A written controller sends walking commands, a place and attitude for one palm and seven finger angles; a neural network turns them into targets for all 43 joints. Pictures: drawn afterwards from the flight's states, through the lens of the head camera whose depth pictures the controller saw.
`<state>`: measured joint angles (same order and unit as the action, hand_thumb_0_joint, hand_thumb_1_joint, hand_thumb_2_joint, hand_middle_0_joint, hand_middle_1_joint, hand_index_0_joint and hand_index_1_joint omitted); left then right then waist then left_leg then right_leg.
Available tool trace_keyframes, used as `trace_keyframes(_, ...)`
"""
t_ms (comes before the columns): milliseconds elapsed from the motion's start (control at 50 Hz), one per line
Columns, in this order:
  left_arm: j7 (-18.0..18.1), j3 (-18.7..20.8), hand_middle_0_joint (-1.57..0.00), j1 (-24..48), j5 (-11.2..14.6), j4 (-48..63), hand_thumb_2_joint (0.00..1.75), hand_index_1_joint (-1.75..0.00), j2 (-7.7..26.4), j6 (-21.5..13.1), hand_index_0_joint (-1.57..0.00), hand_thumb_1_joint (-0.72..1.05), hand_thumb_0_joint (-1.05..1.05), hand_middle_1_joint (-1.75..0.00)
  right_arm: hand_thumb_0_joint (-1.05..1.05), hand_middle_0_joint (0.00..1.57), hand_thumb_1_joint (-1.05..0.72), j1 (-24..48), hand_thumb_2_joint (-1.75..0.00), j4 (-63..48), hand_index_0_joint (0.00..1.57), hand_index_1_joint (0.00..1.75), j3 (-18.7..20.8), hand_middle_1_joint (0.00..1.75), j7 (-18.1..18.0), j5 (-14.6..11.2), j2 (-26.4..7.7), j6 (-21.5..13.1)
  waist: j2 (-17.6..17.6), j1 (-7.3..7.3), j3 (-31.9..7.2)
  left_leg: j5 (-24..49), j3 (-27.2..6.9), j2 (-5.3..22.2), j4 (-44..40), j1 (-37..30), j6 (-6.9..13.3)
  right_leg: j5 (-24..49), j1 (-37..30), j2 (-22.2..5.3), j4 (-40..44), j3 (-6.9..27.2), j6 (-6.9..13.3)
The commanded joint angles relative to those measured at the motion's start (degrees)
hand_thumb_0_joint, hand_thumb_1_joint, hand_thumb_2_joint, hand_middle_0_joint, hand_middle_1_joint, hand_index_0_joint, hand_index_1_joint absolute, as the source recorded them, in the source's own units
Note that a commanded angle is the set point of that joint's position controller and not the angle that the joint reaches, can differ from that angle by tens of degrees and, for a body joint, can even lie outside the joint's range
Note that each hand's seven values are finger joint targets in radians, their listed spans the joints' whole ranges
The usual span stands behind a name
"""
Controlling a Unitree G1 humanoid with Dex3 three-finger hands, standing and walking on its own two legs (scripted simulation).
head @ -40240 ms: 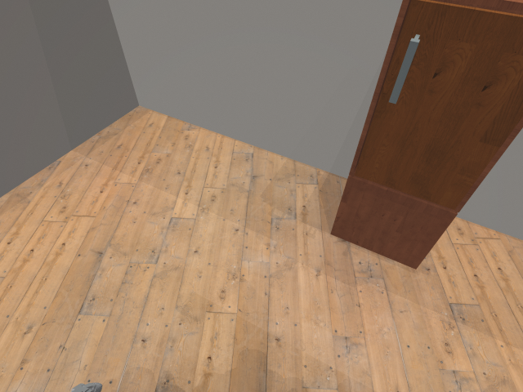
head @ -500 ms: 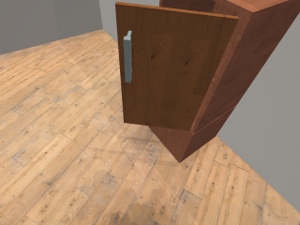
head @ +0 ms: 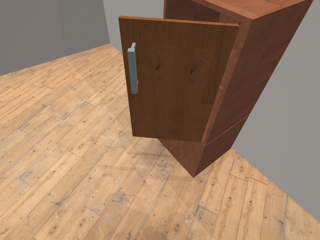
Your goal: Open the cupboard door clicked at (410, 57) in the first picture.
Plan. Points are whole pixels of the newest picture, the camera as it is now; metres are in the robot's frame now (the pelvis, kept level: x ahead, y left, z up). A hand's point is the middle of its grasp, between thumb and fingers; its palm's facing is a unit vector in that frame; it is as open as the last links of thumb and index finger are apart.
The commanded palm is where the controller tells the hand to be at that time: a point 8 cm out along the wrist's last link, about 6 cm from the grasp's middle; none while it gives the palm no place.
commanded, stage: look again from close up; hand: left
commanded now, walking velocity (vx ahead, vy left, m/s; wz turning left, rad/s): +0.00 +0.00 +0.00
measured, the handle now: (134, 69) +0.63 +0.13 +0.08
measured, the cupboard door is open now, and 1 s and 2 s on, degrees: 48 48 48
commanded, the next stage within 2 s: shuffle to correct the standing spot in 0.60 s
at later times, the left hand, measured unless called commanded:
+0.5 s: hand out of the picture +0.01 +0.18 -0.18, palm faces +0.00 -0.97 -0.24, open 7.4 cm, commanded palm none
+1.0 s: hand out of the picture +0.00 +0.15 -0.19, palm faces +0.00 -0.98 -0.18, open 7.4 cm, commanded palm none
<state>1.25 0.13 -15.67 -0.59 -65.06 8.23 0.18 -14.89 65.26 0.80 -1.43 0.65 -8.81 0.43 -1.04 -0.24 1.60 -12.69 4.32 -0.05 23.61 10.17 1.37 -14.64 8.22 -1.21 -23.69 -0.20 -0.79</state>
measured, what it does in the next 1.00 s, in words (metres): stands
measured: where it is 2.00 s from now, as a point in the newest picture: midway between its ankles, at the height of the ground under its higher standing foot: outside the picture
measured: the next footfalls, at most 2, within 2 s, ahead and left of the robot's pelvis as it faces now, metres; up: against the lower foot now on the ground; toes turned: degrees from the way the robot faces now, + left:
right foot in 1.44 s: +0.18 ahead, -0.18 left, +0.00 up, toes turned -8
left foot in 1.74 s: +0.12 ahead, +0.06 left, +0.00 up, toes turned +1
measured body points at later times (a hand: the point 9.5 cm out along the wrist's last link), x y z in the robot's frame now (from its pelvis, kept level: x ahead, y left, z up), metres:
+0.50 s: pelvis -0.01 +0.00 -0.01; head -0.01 -0.01 +0.44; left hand +0.01 +0.24 -0.16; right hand +0.00 -0.22 -0.17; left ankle +0.00 +0.10 -0.74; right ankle -0.02 -0.13 -0.74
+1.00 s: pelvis +0.02 -0.02 -0.01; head +0.03 -0.02 +0.44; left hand +0.00 +0.20 -0.17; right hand +0.02 -0.25 -0.17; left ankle +0.00 +0.10 -0.74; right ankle -0.02 -0.13 -0.74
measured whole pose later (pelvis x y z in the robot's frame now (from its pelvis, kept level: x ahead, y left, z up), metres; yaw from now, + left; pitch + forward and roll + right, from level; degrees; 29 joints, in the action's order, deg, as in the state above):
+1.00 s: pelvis +0.02 -0.02 -0.01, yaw -2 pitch +0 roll +1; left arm 0.3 0.8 -20.6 -1.8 -62.3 9.2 -0.8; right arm -17.3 62.2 0.9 -0.7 1.3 -9.5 -0.8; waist -0.5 -0.4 0.2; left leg -19.8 5.1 2.2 32.8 12.9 -0.3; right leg -21.9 12.0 0.8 -34.0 0.7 1.4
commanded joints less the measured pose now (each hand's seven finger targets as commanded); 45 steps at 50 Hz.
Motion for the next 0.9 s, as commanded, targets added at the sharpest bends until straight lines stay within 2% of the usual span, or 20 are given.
trace_keyframes(0,0.56,0.86,-0.20,-2.66,0.30,1.78,0.90,-0.30,5.31,-0.94,-0.20,0.90,0.00,-0.30,0.00,0.20,-0.90,-3.37,-0.90,-1.14,0.20,0.30,0.78,0.30,-0.51,0.05,-4.91,-1.16,0.30,0.40,2.60,2.45,-5.75,5.52,-5.12,-0.31,-0.22,3.68,4.10,-4.71,5.35,4.77,2.53)
trace_keyframes(60,0.67,0.75,-0.20,-3.20,0.32,1.31,0.90,-0.30,4.70,-0.92,-0.20,0.90,0.00,-0.30,0.00,0.20,-0.90,-4.12,-0.90,-0.66,0.20,0.30,0.71,0.30,-0.65,0.03,-4.27,-1.15,0.47,0.29,3.41,2.46,-5.68,5.50,-5.17,0.18,-0.24,3.73,4.01,-4.56,5.39,4.72,2.55)
trace_keyframes(80,3.11,0.13,-0.20,-7.19,-1.08,0.60,0.90,-0.30,6.24,-2.51,-0.20,0.90,0.00,-0.30,0.00,0.20,-0.90,1.01,-0.90,-5.11,0.20,0.30,0.18,0.30,0.14,-0.44,-6.39,-2.39,2.54,-1.48,3.63,11.93,-4.34,6.46,6.55,2.72,-1.46,21.43,5.56,-6.87,3.27,6.33,2.13)
trace_keyframes(100,2.70,0.48,-0.20,-4.81,-0.33,3.24,0.90,-0.30,8.09,-2.92,-0.20,0.90,0.00,-0.30,0.00,0.20,-0.90,-2.42,-0.90,-6.03,0.20,0.30,0.12,0.30,0.43,-0.06,-3.65,-1.94,4.63,1.39,0.26,-0.22,-4.95,4.50,3.89,1.91,-1.14,9.58,5.12,-7.73,2.59,7.54,3.62)
trace_keyframes(120,2.28,0.38,-0.20,-3.03,-0.29,4.18,0.90,-0.30,7.48,-2.86,-0.20,0.90,0.00,-0.30,0.00,0.20,-0.90,-5.20,-0.90,-5.85,0.20,0.30,0.14,0.30,0.53,0.15,-4.22,-2.04,5.54,2.09,-0.91,-0.12,-5.91,5.19,2.45,2.78,-0.61,0.70,5.83,-5.37,0.27,5.89,4.17)
trace_keyframes(140,2.00,0.51,-0.20,-3.45,-0.47,4.64,0.90,-0.30,6.97,-2.91,-0.20,0.90,0.00,-0.30,0.00,0.20,-0.90,-6.03,-0.90,-6.14,0.20,0.30,0.07,0.30,0.61,0.55,-4.40,-2.62,9.79,1.24,-2.96,5.45,-6.75,6.14,2.47,2.83,0.11,2.96,4.29,-4.38,-2.00,3.66,4.04)
trace_keyframes(200,1.67,0.19,-0.20,-4.84,-0.29,4.03,0.90,-0.30,5.26,-2.53,-0.20,0.90,0.00,-0.30,0.00,0.20,-0.90,-5.88,-0.90,-6.94,0.20,0.30,0.10,0.30,-0.01,0.24,-5.06,-2.84,4.86,0.68,-1.86,9.89,-7.51,6.84,1.82,2.75,1.32,3.83,4.26,-2.93,-3.15,2.80,3.52)
trace_keyframes(240,1.51,0.10,-0.20,-4.29,-0.41,4.16,0.90,-0.30,5.08,-2.24,-0.20,0.90,0.00,-0.30,0.00,0.20,-0.90,-5.84,-0.90,-7.15,0.20,0.30,0.04,0.30,-0.10,0.22,-5.08,-2.72,1.89,0.54,1.60,6.83,-7.37,6.68,0.63,4.74,1.49,2.94,5.19,-2.91,-2.70,2.96,3.32)
trace_keyframes(280,1.36,0.09,-0.20,-4.03,-0.27,4.48,0.90,-0.30,5.32,-2.04,-0.20,0.90,0.00,-0.30,0.00,0.20,-0.90,-5.25,-0.90,-7.24,0.20,0.30,0.11,0.30,0.00,0.15,-5.40,-2.55,0.32,0.54,2.88,3.10,-7.26,6.11,-0.65,4.90,1.27,2.00,6.41,-3.05,-2.21,3.63,3.10)
trace_keyframes(340,1.32,0.29,-0.20,-3.65,-0.45,4.94,0.90,-0.30,5.93,-1.88,-0.20,0.90,0.00,-0.30,0.00,0.20,-0.90,-4.85,-0.90,-6.62,0.20,0.30,0.26,0.30,0.10,0.20,-5.57,-2.48,0.57,0.45,4.61,-0.36,-7.42,6.07,-2.49,5.61,1.41,0.82,7.00,-2.95,-1.76,3.70,3.00)
trace_keyframes(400,1.20,0.34,-0.20,-3.83,-0.33,5.21,0.90,-0.30,6.59,-1.87,-0.20,0.90,0.00,-0.30,0.00,0.20,-0.90,-4.10,-0.90,-6.42,0.20,0.30,0.35,0.30,0.15,0.21,-6.41,-2.46,-1.16,0.46,3.93,-1.15,-6.77,5.83,-2.73,4.03,1.25,0.64,7.73,-3.22,-1.03,4.57,2.94)
trace_keyframes(500,1.06,0.50,-0.20,-3.63,-0.30,5.71,0.90,-0.30,7.55,-1.86,-0.20,0.90,0.00,-0.30,0.00,0.20,-0.90,-2.99,-0.90,-5.94,0.20,0.30,0.29,0.30,0.16,0.18,-6.93,-2.55,-0.19,0.37,2.91,-0.01,-5.94,5.78,-2.63,2.93,1.13,2.04,7.26,-3.57,-0.31,5.16,2.97)
trace_keyframes(580,0.99,0.77,-0.20,-3.29,-0.32,5.73,0.90,-0.30,8.63,-1.98,-0.20,0.90,0.00,-0.30,0.00,0.20,-0.90,-2.00,-0.90,-5.54,0.20,0.30,0.42,0.30,0.09,0.13,-7.71,-2.81,0.23,0.16,0.90,3.82,-5.32,6.17,-1.96,1.15,1.11,5.77,5.89,-3.78,-0.59,5.31,2.91)
trace_keyframes(660,0.89,0.89,-0.20,-2.76,-0.39,5.56,0.90,-0.30,9.34,-2.02,-0.20,0.90,0.00,-0.30,0.00,0.20,-0.90,-0.70,-0.90,-5.20,0.20,0.30,0.54,0.30,0.05,0.06,-8.19,-2.71,0.44,0.17,1.24,4.13,-4.83,6.15,-1.54,0.63,0.87,7.09,6.00,-3.97,0.11,6.15,3.07)
trace_keyframes(680,0.86,0.85,-0.20,-2.48,-0.34,5.56,0.90,-0.30,9.45,-1.98,-0.20,0.90,0.00,-0.30,0.00,0.20,-0.90,-0.58,-0.90,-5.16,0.20,0.30,0.51,0.30,0.06,0.06,-8.30,-2.64,0.33,0.31,1.61,3.44,-4.98,6.17,-1.82,0.73,0.80,6.35,6.35,-3.90,0.25,6.15,3.08)
trace_keyframes(700,0.82,0.64,-0.20,-3.55,-0.39,5.06,0.90,-0.30,7.71,-1.68,-0.20,0.90,0.00,-0.30,0.00,0.20,-0.90,-1.20,-0.90,-4.72,0.20,0.30,0.23,0.30,0.16,0.25,-6.77,-2.41,0.59,0.25,1.22,-0.19,-4.56,6.27,-1.89,0.54,0.63,2.07,6.56,-3.68,0.25,5.80,2.96)
trace_keyframes(740,0.55,0.72,-0.20,-4.24,-0.66,4.92,0.90,-0.30,7.34,-1.23,-0.20,0.90,0.00,-0.30,0.00,0.20,-0.90,-1.94,-0.90,-4.56,0.20,0.30,0.38,0.30,0.31,0.45,-6.62,-1.95,1.10,0.30,2.70,-9.59,-5.59,6.52,-2.79,2.19,1.13,-7.07,7.80,-2.72,-0.08,5.39,3.50)
trace_keyframes(780,0.11,0.98,-0.20,-4.90,-0.85,5.13,0.90,-0.30,7.22,-1.01,-0.20,0.90,0.00,-0.30,0.00,0.20,-0.90,-1.42,-0.90,-5.13,0.20,0.30,0.84,0.30,0.47,0.71,-7.49,-1.68,2.34,0.11,4.78,-16.61,-6.77,7.20,-3.83,3.99,1.60,-12.58,10.09,-2.07,-0.61,5.20,3.88)
trace_keyframes(820,-0.27,1.17,-0.20,-5.41,-0.96,5.45,0.90,-0.30,7.02,-1.05,-0.20,0.90,0.00,-0.30,0.00,0.20,-0.90,-1.44,-0.90,-5.61,0.20,0.30,1.18,0.30,0.52,0.83,-7.97,-1.61,3.75,0.17,6.40,-19.43,-7.74,8.00,-4.46,5.16,2.13,-13.66,11.67,-1.34,-1.89,4.76,4.19)
trace_keyframes(880,-0.61,1.46,-0.20,-6.43,-1.06,5.56,0.90,-0.30,6.68,-1.51,-0.20,0.90,0.00,-0.30,0.00,0.20,-0.90,-2.41,-0.90,-6.06,0.20,0.30,1.53,0.30,0.44,0.72,-8.09,-1.98,2.96,0.13,6.16,-16.75,-8.13,8.99,-3.00,5.19,2.97,-10.27,11.28,-1.06,-3.66,4.16,4.58)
